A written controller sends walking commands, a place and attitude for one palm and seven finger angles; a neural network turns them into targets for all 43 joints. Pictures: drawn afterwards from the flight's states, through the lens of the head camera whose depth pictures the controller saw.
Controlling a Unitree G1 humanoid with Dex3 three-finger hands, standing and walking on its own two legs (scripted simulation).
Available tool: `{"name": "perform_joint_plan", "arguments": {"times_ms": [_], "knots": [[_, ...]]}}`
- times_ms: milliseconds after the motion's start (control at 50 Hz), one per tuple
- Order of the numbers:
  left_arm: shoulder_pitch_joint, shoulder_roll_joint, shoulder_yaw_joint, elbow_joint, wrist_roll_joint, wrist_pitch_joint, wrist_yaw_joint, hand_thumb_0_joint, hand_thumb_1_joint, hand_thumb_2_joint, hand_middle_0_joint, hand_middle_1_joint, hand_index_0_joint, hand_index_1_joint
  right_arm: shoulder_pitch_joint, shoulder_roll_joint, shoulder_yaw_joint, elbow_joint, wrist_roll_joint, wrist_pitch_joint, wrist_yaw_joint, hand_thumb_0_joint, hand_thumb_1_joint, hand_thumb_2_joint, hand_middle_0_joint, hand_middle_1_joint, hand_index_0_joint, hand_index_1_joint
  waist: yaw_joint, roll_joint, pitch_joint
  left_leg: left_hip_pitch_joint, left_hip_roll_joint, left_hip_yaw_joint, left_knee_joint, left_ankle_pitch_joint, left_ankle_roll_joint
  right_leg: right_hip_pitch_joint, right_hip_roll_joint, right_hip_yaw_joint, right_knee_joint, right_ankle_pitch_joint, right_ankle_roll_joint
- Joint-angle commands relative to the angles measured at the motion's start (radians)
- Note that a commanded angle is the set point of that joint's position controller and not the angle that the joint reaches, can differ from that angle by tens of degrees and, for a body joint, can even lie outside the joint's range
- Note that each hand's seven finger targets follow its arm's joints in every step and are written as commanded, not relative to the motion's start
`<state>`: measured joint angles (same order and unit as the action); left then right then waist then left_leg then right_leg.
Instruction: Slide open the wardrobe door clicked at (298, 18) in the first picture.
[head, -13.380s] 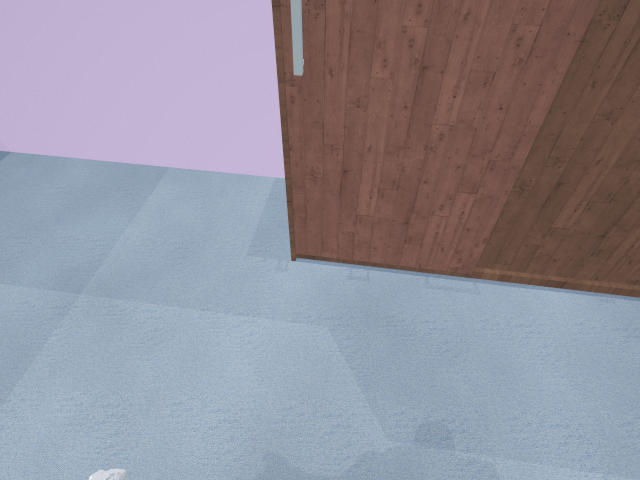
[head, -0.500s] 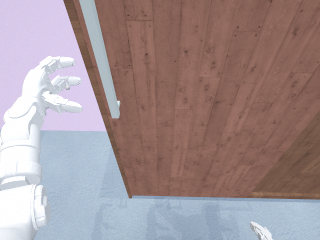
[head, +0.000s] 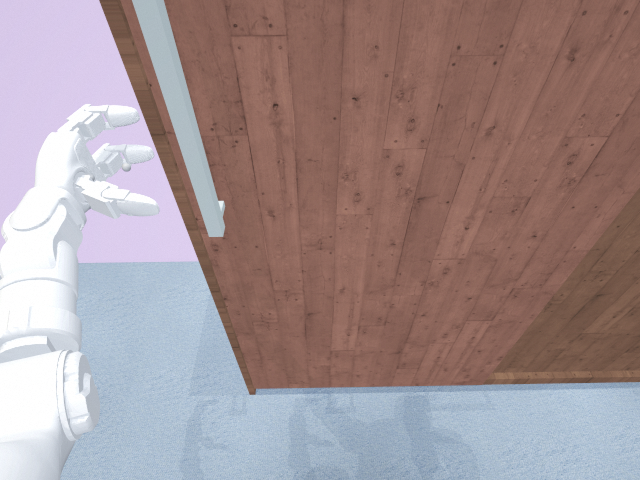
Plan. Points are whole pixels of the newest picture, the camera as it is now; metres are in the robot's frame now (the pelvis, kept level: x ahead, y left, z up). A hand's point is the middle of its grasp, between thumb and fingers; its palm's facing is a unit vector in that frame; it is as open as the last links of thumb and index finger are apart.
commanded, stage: move the hooked fingers beside the handle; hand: left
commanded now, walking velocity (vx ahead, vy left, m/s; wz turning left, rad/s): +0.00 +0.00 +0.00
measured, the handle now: (192, 125) +0.48 +0.16 +0.22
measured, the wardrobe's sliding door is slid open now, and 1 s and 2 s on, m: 0.00 0.00 0.00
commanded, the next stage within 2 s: feel for the door with the fingertips in 0.48 s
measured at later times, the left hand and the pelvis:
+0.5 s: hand (131, 165) +0.42 +0.22 +0.20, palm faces +0.05 -1.00 -0.01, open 14.0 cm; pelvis +0.00 +0.00 +0.00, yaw +0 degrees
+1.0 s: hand (161, 166) +0.43 +0.19 +0.20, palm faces +0.02 -1.00 +0.01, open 14.0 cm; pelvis +0.00 +0.00 +0.00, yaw +0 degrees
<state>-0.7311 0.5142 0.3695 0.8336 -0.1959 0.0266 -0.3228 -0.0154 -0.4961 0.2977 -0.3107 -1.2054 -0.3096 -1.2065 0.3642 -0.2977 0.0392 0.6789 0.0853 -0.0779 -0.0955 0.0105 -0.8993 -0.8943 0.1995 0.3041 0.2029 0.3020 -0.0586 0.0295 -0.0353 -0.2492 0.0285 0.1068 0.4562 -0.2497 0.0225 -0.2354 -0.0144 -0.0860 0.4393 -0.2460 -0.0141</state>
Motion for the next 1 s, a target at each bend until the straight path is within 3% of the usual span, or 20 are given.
{"name": "perform_joint_plan", "arguments": {"times_ms": [0, 40, 140, 180, 200, 240, 300, 340, 400, 420, 460, 500, 540, 620, 680, 720, 780, 900, 920, 980], "knots": [[-0.498, 0.294, 0.042, -0.289, -0.018, -0.071, 0.001, 0.000, -0.500, 0.300, -0.300, -1.200, -0.300, -1.200, -0.044, -0.142, -0.057, -0.137, 0.003, -0.051, -0.012, 0.000, -0.900, -0.900, 0.200, 0.300, 0.200, 0.300, 0.011, 0.038, -0.293, 0.176, -0.004, -0.099, -0.023, 0.289, 0.028, 0.058, 0.003, 0.050, -0.036, 0.320, -0.016], [-0.484, 0.249, 0.019, -0.311, -0.023, -0.070, -0.001, 0.000, -0.500, 0.300, -0.300, -1.200, -0.300, -1.200, -0.055, -0.137, -0.055, -0.142, 0.004, -0.056, -0.008, 0.000, -0.900, -0.900, 0.200, 0.300, 0.200, 0.300, 0.011, 0.068, -0.304, 0.207, -0.004, -0.104, -0.022, 0.298, 0.024, 0.037, 0.009, 0.050, -0.037, 0.320, -0.015], [-0.459, 0.253, 0.028, -0.227, -0.029, -0.034, 0.007, 0.000, -0.500, 0.300, -0.300, -1.200, -0.300, -1.200, -0.062, -0.142, -0.051, -0.136, 0.008, -0.051, -0.009, 0.000, -0.900, -0.900, 0.200, 0.300, 0.200, 0.300, 0.010, -0.008, -0.231, 0.149, -0.007, -0.102, -0.036, 0.219, 0.025, 0.015, 0.010, 0.046, -0.049, 0.264, -0.012], [-0.503, 0.242, 0.010, -0.224, -0.018, -0.033, 0.017, 0.000, -0.500, 0.300, -0.300, -1.200, -0.300, -1.200, -0.065, -0.140, -0.051, -0.133, 0.008, -0.053, -0.011, 0.000, -0.900, -0.900, 0.200, 0.300, 0.200, 0.300, 0.003, 0.023, -0.224, 0.149, -0.007, -0.105, -0.035, 0.198, 0.024, -0.008, 0.007, 0.049, -0.050, 0.235, -0.014], [-0.508, 0.253, 0.013, -0.253, -0.014, -0.045, 0.026, 0.000, -0.500, 0.300, -0.300, -1.200, -0.300, -1.200, -0.062, -0.140, -0.052, -0.137, 0.005, -0.050, -0.010, 0.000, -0.900, -0.900, 0.200, 0.300, 0.200, 0.300, 0.009, 0.008, -0.252, 0.158, -0.005, -0.105, -0.031, 0.222, 0.024, 0.020, 0.004, 0.047, -0.045, 0.251, -0.016], [-0.516, 0.230, 0.001, -0.271, -0.012, -0.054, 0.031, 0.000, -0.500, 0.300, -0.300, -1.200, -0.300, -1.200, -0.072, -0.132, -0.048, -0.143, 0.004, -0.052, -0.007, 0.000, -0.900, -0.900, 0.200, 0.300, 0.200, 0.300, 0.007, 0.043, -0.283, 0.186, -0.008, -0.105, -0.025, 0.250, 0.023, 0.021, 0.006, 0.053, -0.042, 0.283, -0.015], [-0.536, 0.261, 0.018, -0.224, -0.016, -0.069, 0.033, 0.000, -0.500, 0.300, -0.300, -1.200, -0.300, -1.200, -0.063, -0.139, -0.048, -0.130, 0.003, -0.048, -0.013, 0.000, -0.900, -0.900, 0.200, 0.300, 0.200, 0.300, 0.001, -0.030, -0.267, 0.160, -0.004, -0.105, -0.028, 0.225, 0.028, 0.032, 0.004, 0.052, -0.047, 0.267, -0.011], [-0.543, 0.254, 0.014, -0.233, -0.013, -0.075, 0.030, 0.000, -0.500, 0.300, -0.300, -1.200, -0.300, -1.200, -0.074, -0.133, -0.044, -0.137, 0.004, -0.052, -0.012, 0.000, -0.900, -0.900, 0.200, 0.300, 0.200, 0.300, 0.006, 0.018, -0.282, 0.174, -0.009, -0.101, -0.027, 0.233, 0.027, 0.033, 0.004, 0.059, -0.043, 0.286, -0.012], [-0.480, 0.294, 0.046, -0.209, -0.005, -0.076, 0.029, 0.000, -0.500, 0.300, -0.300, -1.200, -0.300, -1.200, -0.071, -0.137, -0.045, -0.140, 0.004, -0.045, -0.009, 0.000, -0.900, -0.900, 0.200, 0.300, 0.200, 0.300, 0.025, 0.023, -0.284, 0.161, -0.007, -0.099, -0.026, 0.253, 0.025, 0.058, 0.000, 0.057, -0.038, 0.301, -0.015], [-0.482, 0.256, 0.020, -0.199, -0.008, -0.072, 0.024, 0.000, -0.500, 0.300, -0.300, -1.200, -0.300, -1.200, -0.075, -0.133, -0.042, -0.142, 0.006, -0.045, -0.009, 0.000, -0.900, -0.900, 0.200, 0.300, 0.200, 0.300, 0.015, 0.011, -0.271, 0.160, -0.009, -0.099, -0.031, 0.249, 0.026, 0.050, 0.004, 0.056, -0.038, 0.305, -0.013], [-0.497, 0.255, 0.015, -0.186, -0.012, -0.066, 0.018, 0.000, -0.500, 0.300, -0.300, -1.200, -0.300, -1.200, -0.074, -0.135, -0.043, -0.140, 0.008, -0.044, -0.010, 0.000, -0.900, -0.900, 0.200, 0.300, 0.200, 0.300, 0.011, 0.020, -0.244, 0.145, -0.007, -0.099, -0.033, 0.229, 0.023, 0.032, 0.003, 0.054, -0.042, 0.288, -0.013], [-0.496, 0.257, 0.019, -0.209, -0.019, -0.072, 0.014, 0.000, -0.500, 0.300, -0.300, -1.200, -0.300, -1.200, -0.068, -0.140, -0.049, -0.144, 0.005, -0.043, -0.012, 0.000, -0.900, -0.900, 0.200, 0.300, 0.200, 0.300, 0.013, -0.024, -0.279, 0.161, -0.004, -0.098, -0.026, 0.254, 0.028, 0.051, 0.003, 0.053, -0.040, 0.308, -0.011], [-0.507, 0.277, 0.031, -0.243, -0.018, -0.074, 0.008, 0.000, -0.500, 0.300, -0.300, -1.200, -0.300, -1.200, -0.071, -0.138, -0.046, -0.148, 0.006, -0.042, -0.012, 0.000, -0.900, -0.900, 0.200, 0.300, 0.200, 0.300, 0.015, 0.020, -0.299, 0.173, -0.008, -0.101, -0.028, 0.271, 0.026, 0.061, 0.005, 0.056, -0.036, 0.325, -0.014], [-0.464, 0.200, -0.007, -0.285, -0.034, -0.066, 0.006, 0.000, -0.500, 0.300, -0.300, -1.200, -0.300, -1.200, -0.079, -0.131, -0.049, -0.151, 0.006, -0.047, -0.007, 0.000, -0.900, -0.900, 0.200, 0.300, 0.200, 0.300, 0.018, 0.030, -0.296, 0.201, -0.005, -0.102, -0.023, 0.296, 0.026, 0.048, 0.010, 0.049, -0.037, 0.332, -0.015], [-0.472, 0.210, 0.003, -0.242, -0.038, -0.036, 0.019, 0.000, -0.500, 0.300, -0.300, -1.200, -0.300, -1.200, -0.077, -0.134, -0.048, -0.136, 0.010, -0.045, -0.011, 0.000, -0.900, -0.900, 0.200, 0.300, 0.200, 0.300, 0.013, 0.008, -0.235, 0.152, -0.008, -0.100, -0.035, 0.224, 0.024, 0.022, 0.009, 0.048, -0.050, 0.275, -0.012], [-0.490, 0.204, -0.007, -0.273, -0.029, -0.037, 0.031, 0.000, -0.500, 0.300, -0.300, -1.200, -0.300, -1.200, -0.080, -0.135, -0.051, -0.138, 0.008, -0.046, -0.009, 0.000, -0.900, -0.900, 0.200, 0.300, 0.200, 0.300, 0.011, 0.003, -0.259, 0.171, -0.008, -0.101, -0.033, 0.233, 0.028, 0.028, 0.010, 0.051, -0.051, 0.275, -0.013], [-0.541, 0.160, -0.041, -0.349, -0.022, -0.048, 0.054, 0.000, -0.500, 0.300, -0.300, -1.200, -0.300, -1.200, -0.083, -0.125, -0.049, -0.140, 0.004, -0.052, -0.006, 0.000, -0.900, -0.900, 0.200, 0.300, 0.200, 0.300, 0.006, 0.061, -0.294, 0.209, -0.008, -0.113, -0.031, 0.269, 0.020, 0.025, 0.010, 0.046, -0.043, 0.285, -0.018], [-0.429, 0.153, -0.008, -0.334, -0.024, -0.025, 0.097, 0.000, -0.500, 0.300, -0.300, -1.200, -0.300, -1.200, -0.094, -0.123, -0.052, -0.140, 0.001, -0.046, 0.003, 0.000, -0.900, -0.900, 0.200, 0.300, 0.200, 0.300, 0.036, -0.021, -0.289, 0.189, -0.003, -0.101, -0.035, 0.299, 0.023, 0.067, 0.010, 0.043, -0.043, 0.320, -0.014], [-0.421, 0.142, -0.013, -0.332, -0.018, -0.015, 0.104, 0.000, -0.500, 0.300, -0.300, -1.200, -0.300, -1.200, -0.104, -0.119, -0.049, -0.145, 0.003, -0.043, 0.004, 0.000, -0.900, -0.900, 0.200, 0.300, 0.200, 0.300, 0.039, -0.009, -0.278, 0.180, -0.006, -0.095, -0.038, 0.289, 0.023, 0.067, 0.010, 0.047, -0.041, 0.323, -0.014], [-0.512, 0.178, -0.008, -0.301, 0.003, -0.007, 0.125, 0.000, -0.500, 0.300, -0.300, -1.200, -0.300, -1.200, -0.097, -0.121, -0.046, -0.135, 0.002, -0.036, -0.002, 0.000, -0.900, -0.900, 0.200, 0.300, 0.200, 0.300, 0.019, -0.018, -0.239, 0.149, -0.007, -0.099, -0.046, 0.234, 0.023, 0.043, 0.009, 0.050, -0.050, 0.273, -0.012]]}}
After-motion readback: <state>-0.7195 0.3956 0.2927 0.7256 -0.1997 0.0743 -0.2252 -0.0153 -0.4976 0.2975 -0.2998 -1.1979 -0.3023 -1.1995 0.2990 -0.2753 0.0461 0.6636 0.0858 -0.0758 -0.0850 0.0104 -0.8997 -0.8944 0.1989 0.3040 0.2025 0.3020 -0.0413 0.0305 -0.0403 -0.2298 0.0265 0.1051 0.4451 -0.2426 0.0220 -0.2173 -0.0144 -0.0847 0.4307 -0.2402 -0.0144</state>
